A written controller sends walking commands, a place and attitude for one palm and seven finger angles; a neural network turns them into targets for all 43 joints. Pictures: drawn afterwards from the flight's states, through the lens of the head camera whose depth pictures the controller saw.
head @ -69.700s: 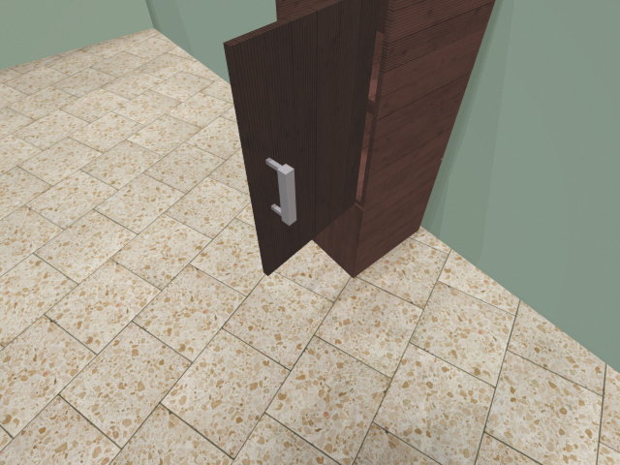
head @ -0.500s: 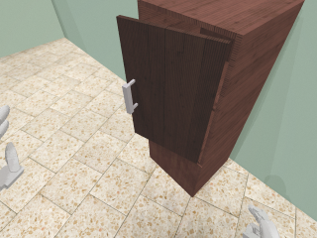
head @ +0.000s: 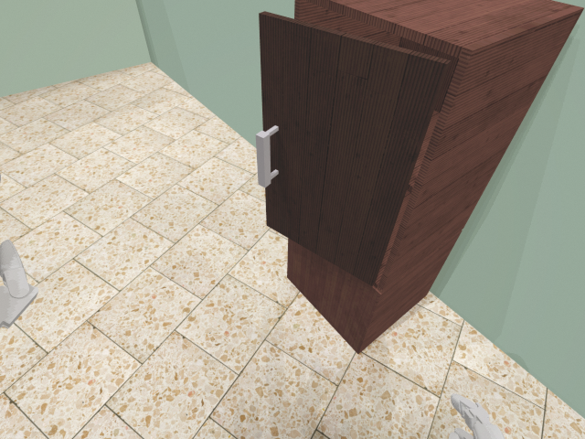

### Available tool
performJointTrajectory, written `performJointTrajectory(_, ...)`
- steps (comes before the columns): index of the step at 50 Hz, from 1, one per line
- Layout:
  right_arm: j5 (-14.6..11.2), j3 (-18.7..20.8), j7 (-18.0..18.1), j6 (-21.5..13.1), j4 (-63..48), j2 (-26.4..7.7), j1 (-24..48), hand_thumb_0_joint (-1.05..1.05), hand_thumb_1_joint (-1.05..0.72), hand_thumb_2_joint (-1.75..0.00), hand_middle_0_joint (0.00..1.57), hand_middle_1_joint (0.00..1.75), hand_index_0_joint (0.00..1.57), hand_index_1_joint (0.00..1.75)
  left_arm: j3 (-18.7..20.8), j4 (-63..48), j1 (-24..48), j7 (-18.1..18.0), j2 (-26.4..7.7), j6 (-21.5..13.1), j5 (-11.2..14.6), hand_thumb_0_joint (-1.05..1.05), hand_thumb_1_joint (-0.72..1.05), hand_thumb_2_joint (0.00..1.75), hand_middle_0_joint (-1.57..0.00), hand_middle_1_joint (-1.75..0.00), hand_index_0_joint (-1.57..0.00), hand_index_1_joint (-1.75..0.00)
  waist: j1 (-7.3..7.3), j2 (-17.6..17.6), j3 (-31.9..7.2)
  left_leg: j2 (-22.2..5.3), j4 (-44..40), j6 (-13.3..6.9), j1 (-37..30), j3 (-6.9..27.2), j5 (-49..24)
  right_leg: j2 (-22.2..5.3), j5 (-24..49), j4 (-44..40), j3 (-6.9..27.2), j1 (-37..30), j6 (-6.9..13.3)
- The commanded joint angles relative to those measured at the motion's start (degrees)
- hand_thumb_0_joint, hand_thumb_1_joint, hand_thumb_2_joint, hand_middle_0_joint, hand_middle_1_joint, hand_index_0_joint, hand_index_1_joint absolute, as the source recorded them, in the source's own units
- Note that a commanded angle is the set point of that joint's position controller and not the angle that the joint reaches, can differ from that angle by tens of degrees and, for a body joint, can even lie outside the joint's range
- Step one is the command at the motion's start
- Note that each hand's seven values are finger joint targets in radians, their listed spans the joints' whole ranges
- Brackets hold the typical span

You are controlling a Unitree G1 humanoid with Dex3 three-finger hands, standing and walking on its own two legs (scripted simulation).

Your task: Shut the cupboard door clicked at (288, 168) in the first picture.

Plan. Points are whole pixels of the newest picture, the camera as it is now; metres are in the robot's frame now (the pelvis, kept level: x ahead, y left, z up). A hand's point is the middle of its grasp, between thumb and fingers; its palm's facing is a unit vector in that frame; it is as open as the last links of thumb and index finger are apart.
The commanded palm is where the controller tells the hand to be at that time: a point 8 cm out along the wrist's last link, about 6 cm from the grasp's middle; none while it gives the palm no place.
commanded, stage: step back with the hand held close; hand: left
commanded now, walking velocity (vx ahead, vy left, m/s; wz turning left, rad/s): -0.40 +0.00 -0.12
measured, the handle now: (269, 156) +0.74 +0.08 -0.03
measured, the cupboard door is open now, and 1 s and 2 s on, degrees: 15 15 15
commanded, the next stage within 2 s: stop stepping back and stand still in 0.50 s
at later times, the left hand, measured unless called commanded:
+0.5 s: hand out of the picture +0.14 +0.29 +0.18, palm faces +0.46 -0.80 -0.39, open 7.4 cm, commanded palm +0.06 +0.33 +0.20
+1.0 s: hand out of the picture +0.04 +0.29 +0.18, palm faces +0.34 -0.86 -0.38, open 7.4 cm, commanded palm -0.03 +0.34 +0.20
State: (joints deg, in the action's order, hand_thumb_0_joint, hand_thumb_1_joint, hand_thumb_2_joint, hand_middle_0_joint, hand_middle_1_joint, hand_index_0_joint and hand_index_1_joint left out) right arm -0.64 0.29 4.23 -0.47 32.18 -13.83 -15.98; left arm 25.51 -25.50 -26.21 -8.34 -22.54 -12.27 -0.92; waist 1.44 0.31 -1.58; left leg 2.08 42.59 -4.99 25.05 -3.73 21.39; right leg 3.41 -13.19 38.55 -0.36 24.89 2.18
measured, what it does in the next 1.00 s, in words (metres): walks backwards: left foot, then right foot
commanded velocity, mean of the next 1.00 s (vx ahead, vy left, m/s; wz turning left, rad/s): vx -0.13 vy -0.03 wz -0.08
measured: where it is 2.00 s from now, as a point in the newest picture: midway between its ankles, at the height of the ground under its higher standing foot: outside the picture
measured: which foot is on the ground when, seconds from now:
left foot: down 0.00-0.02, up 0.04-0.18, down 0.20-0.42, up 0.44-0.60, down 0.62-1.00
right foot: down 0.00-0.22, up 0.24-0.32, down 0.34-0.64, up 0.66-0.90, down 0.92-1.00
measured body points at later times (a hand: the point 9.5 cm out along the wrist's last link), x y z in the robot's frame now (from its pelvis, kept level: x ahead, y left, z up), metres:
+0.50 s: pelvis -0.09 +0.03 +0.01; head -0.07 +0.05 +0.46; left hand +0.11 +0.33 +0.21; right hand +0.10 -0.20 -0.07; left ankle -0.03 +0.15 -0.70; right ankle -0.07 -0.08 -0.71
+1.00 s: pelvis -0.21 +0.06 +0.02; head -0.22 +0.07 +0.47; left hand +0.01 +0.34 +0.20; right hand -0.10 -0.19 -0.07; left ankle -0.10 +0.17 -0.71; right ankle -0.27 -0.03 -0.71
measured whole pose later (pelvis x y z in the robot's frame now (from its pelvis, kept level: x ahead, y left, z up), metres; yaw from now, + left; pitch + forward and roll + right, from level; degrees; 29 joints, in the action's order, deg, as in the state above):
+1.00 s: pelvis -0.21 +0.06 +0.02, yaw -7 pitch +1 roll -1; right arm 0.4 -1.5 3.2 -4.3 36.6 -10.3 -15.6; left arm 22.1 -26.6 -27.9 -9.7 -21.8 -6.4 2.5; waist 1.9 -0.6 -3.2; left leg -3.9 35.0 0.2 26.2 -3.4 17.0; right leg 2.6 -19.7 28.6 -3.8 10.0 2.9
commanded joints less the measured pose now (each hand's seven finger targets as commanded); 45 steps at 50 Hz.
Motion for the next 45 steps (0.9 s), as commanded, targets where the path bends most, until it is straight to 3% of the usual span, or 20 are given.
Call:
performJointTrajectory(1, 0.4, 3.7, -1.5, -2.6, -8.2, -5.8, 6.3, 0.0, -0.9, -0.9, 0.2, 0.3, 0.2, 0.3, 6.7, -12.6, -0.1, -1.6, -12.3, -3.1, 1.8, 0.0, 0.9, 0.9, -0.2, -0.3, -0.2, -0.3, -0.56, -10.2, -2.7, -2.6, 3.8, 3.5, 10.3, 6.8, 9.7, -20.8, -8.2, -20.4, 31.8, -6.8, 6.8)
performJointTrajectory(4, 0.0, 3.5, -1.9, -2.0, -8.1, -4.8, 7.6, 0.0, -0.9, -0.9, 0.2, 0.3, 0.2, 0.3, 6.9, -14.8, 0.4, -2.7, -14.0, -2.8, 2.0, 0.0, 0.9, 0.9, -0.2, -0.3, -0.2, -0.3, -0.88, -13.0, -6.3, -3.1, 13.2, 4.6, 3.9, 6.8, 9.2, -23.0, -5.2, -22.3, 27.6, -4.7, 8.7)
performJointTrajectory(8, 0.6, 2.2, -0.5, -1.7, -6.3, -4.7, 7.4, 0.0, -0.9, -0.9, 0.2, 0.3, 0.2, 0.3, 7.0, -18.3, -1.1, -2.9, -14.3, -3.1, 2.5, 0.0, 0.9, 0.9, -0.2, -0.3, -0.2, -0.3, 0.0, 0.0, -6.6, -2.3, -11.2, 4.3, -8.4, 2.8, -1.5, -13.9, 3.4, -12.9, 12.5, 0.2, 2.1)
performJointTrajectory(10, 1.2, 3.2, 0.9, -3.1, -7.0, -7.5, 9.6, 0.0, -0.9, -0.9, 0.2, 0.3, 0.2, 0.3, 8.2, -22.1, 0.6, -3.1, -14.4, -4.1, 2.3, 0.0, 0.9, 0.9, -0.2, -0.3, -0.2, -0.3, -0.92, 17.7, -4.5, -15.2, -23.8, -1.5, 6.3, 16.9, 0.9, -3.8, 2.2, 4.3, 5.4, -8.8, -2.8)
performJointTrajectory(11, 1.6, 3.3, 1.2, -4.3, -6.3, -5.9, 9.4, 0.0, -0.9, -0.9, 0.2, 0.3, 0.2, 0.3, 9.3, -21.7, 0.6, -3.3, -14.0, -4.1, 2.0, 0.0, 0.9, 0.9, -0.2, -0.3, -0.2, -0.3, -1.45, 19.7, -5.1, -20.5, -25.4, -3.3, 10.5, 18.1, -4.4, -0.5, -2.1, 11.9, 2.4, -12.1, -4.2)
performJointTrajectory(14, 0.8, 5.0, 0.5, -6.5, -6.6, -6.4, 8.0, 0.0, -0.9, -0.9, 0.2, 0.3, 0.2, 0.3, 11.5, -17.2, -2.3, -2.0, -13.0, -3.9, 2.3, 0.0, 0.9, 0.9, -0.2, -0.3, -0.2, -0.3, -1.85, 13.1, -6.3, -21.5, -24.7, -3.3, 19.3, 13.3, 6.5, 0.2, -5.7, 17.6, 2.8, -19.3, -4.2)
performJointTrajectory(17, 0.6, 4.2, 0.2, -7.4, -5.2, -5.9, 8.1, 0.0, -0.9, -0.9, 0.2, 0.3, 0.2, 0.3, 7.4, -15.2, -0.2, -0.7, -9.7, -3.7, 2.6, 0.0, 0.9, 0.9, -0.2, -0.3, -0.2, -0.3, -1.44, 5.5, -2.5, -17.6, -16.0, 0.0, 11.8, 8.7, -5.0, -2.0, 2.5, 2.7, 4.7, -13.9, -3.4)
performJointTrajectory(19, 1.0, 3.7, 0.0, -7.9, -4.1, -6.2, 7.9, 0.0, -0.9, -0.9, 0.2, 0.3, 0.2, 0.3, 5.0, -13.1, 3.5, -0.4, -9.3, -3.9, 2.3, 0.0, 0.9, 0.9, -0.2, -0.3, -0.2, -0.3, -0.7, 1.5, -0.8, -12.6, -10.5, 2.9, 5.9, 5.2, -12.6, -4.4, 21.1, -6.1, 8.7, -8.9, -2.1)
performJointTrajectory(20, 0.7, 3.9, -0.3, -7.4, -3.1, -5.3, 7.1, 0.0, -0.9, -0.9, 0.2, 0.3, 0.2, 0.3, 3.2, -13.1, 5.7, -0.9, -9.9, -4.0, 1.6, 0.0, 0.9, 0.9, -0.2, -0.3, -0.2, -0.3, 0.23, -1.8, -5.2, -9.0, -5.5, 5.7, 2.5, 2.5, -16.0, -11.4, 34.6, -8.0, 17.0, -9.4, 0.6)
performJointTrajectory(22, 0.3, 4.3, -0.1, -6.7, -3.8, -3.8, 9.7, 0.0, -0.9, -0.9, 0.2, 0.3, 0.2, 0.3, 2.8, -11.9, 8.2, -1.7, -11.8, -3.1, 1.5, 0.0, 0.9, 0.9, -0.2, -0.3, -0.2, -0.3, -0.96, -10.0, -11.0, -3.3, 6.3, 8.1, 1.1, 0.7, 1.2, -19.2, 45.4, -13.2, 24.7, -10.7, 1.7)
performJointTrajectory(24, 0.2, 3.9, 0.0, -5.6, -5.4, -2.8, 12.3, 0.0, -0.9, -0.9, 0.2, 0.3, 0.2, 0.3, 5.9, -13.7, 3.9, -1.8, -15.4, -2.4, 0.9, 0.0, 0.9, 0.9, -0.2, -0.3, -0.2, -0.3, -3.33, -12.3, -11.2, -2.7, 15.0, 7.2, 5.2, 5.2, 8.3, -21.7, 36.4, -14.6, 24.7, -12.4, 4.6)
performJointTrajectory(26, 0.4, 2.7, -0.1, -3.7, -6.3, -1.5, 11.8, 0.0, -0.9, -0.9, 0.2, 0.3, 0.2, 0.3, 7.8, -15.2, -3.4, -1.7, -15.0, -1.3, 1.3, 0.0, 0.9, 0.9, -0.2, -0.3, -0.2, -0.3, -2.62, -10.3, -11.4, -3.7, 9.6, 7.2, 4.9, 6.3, 8.1, -20.0, 35.2, -12.3, 20.0, -13.3, 7.5)
performJointTrajectory(29, 0.2, 1.9, 0.8, -1.7, -6.8, -2.7, 11.0, 0.0, -0.9, -0.9, 0.2, 0.3, 0.2, 0.3, 9.6, -21.5, -4.0, -1.4, -16.1, -1.8, 3.0, 0.0, 0.9, 0.9, -0.2, -0.3, -0.2, -0.3, -0.39, -1.6, -11.1, -2.3, -17.1, 6.9, -6.2, 1.9, -7.8, -10.9, 31.6, -4.3, 10.1, -9.4, 1.7)
performJointTrajectory(31, 0.7, 3.3, 1.3, -2.9, -7.9, -4.6, 10.2, 0.0, -0.9, -0.9, 0.2, 0.3, 0.2, 0.3, 10.8, -25.2, -4.0, -1.5, -16.4, -3.2, 3.5, 0.0, 0.9, 0.9, -0.2, -0.3, -0.2, -0.3, -1.36, 15.5, -11.9, -16.9, -22.9, 2.0, -10.1, 14.6, -33.2, -2.0, 4.1, 6.2, 4.2, -4.5, -3.7)
performJointTrajectory(32, 1.1, 3.8, 0.8, -4.4, -7.6, -3.9, 8.2, 0.0, -0.9, -0.9, 0.2, 0.3, 0.2, 0.3, 12.0, -24.5, -5.9, -1.6, -16.7, -3.3, 3.7, 0.0, 0.9, 0.9, -0.2, -0.3, -0.2, -0.3, -1.61, 15.3, -14.1, -21.1, -21.0, -0.8, -12.4, 14.6, -37.6, -0.9, -12.2, 11.4, 3.0, -2.2, -3.7)
performJointTrajectory(33, 0.4, 4.3, 0.1, -5.7, -6.7, -4.4, 7.0, 0.0, -0.9, -0.9, 0.2, 0.3, 0.2, 0.3, 11.9, -21.9, -7.9, -1.2, -15.6, -3.6, 4.0, 0.0, 0.9, 0.9, -0.2, -0.3, -0.2, -0.3, -1.14, 11.4, -14.6, -20.7, -23.5, -0.6, -10.7, 10.6, -23.6, 0.5, -14.7, 16.4, 2.8, -4.2, -3.6)
performJointTrajectory(34, 1.2, 4.1, 0.1, -6.7, -7.7, -5.3, 7.9, 0.0, -0.9, -0.9, 0.2, 0.3, 0.2, 0.3, 12.7, -22.9, -6.7, -1.2, -15.3, -3.4, 4.3, 0.0, 0.9, 0.9, -0.2, -0.3, -0.2, -0.3, -1.13, 18.0, -11.6, -22.6, -27.3, -2.0, -1.8, 16.3, -8.0, -0.6, -14.6, 19.4, 2.1, -6.0, -4.0)
performJointTrajectory(39, 0.0, 2.3, -0.5, -8.3, -5.5, -5.3, 6.5, 0.0, -0.9, -0.9, 0.2, 0.3, 0.2, 0.3, 4.7, -15.9, -4.3, -2.1, -8.1, -0.4, 3.7, 0.0, 0.9, 0.9, -0.2, -0.3, -0.2, -0.3, 0.04, 12.0, 0.3, -17.6, -29.4, 1.5, 2.7, 11.0, 14.7, -0.5, -11.6, 1.1, -3.1, -9.3, -3.9)
performJointTrajectory(42, 0.1, 1.7, -0.2, -7.7, -5.5, -5.8, 6.5, 0.0, -0.9, -0.9, 0.2, 0.3, 0.2, 0.3, 1.8, -12.4, -0.1, -1.9, -7.4, 1.4, 2.8, 0.0, 0.9, 0.9, -0.2, -0.3, -0.2, -0.3, 0.07, 12.2, 2.3, -13.3, -31.1, 4.3, 3.9, 8.6, 20.9, 1.4, -11.0, -10.8, -6.3, -15.3, -2.4)
performJointTrajectory(45, 0.8, 1.6, -0.1, -7.1, -5.2, -5.6, 6.7, 0.0, -0.9, -0.9, 0.2, 0.3, 0.2, 0.3, 3.9, -12.9, 1.9, -2.0, -11.5, 1.9, 2.7, 0.0, 0.9, 0.9, -0.2, -0.3, -0.2, -0.3, 0.12, 8.6, 0.2, -9.4, -24.2, 5.2, -0.4, 5.2, 14.5, -2.9, -11.9, -17.5, -2.0, -14.1, 1.2)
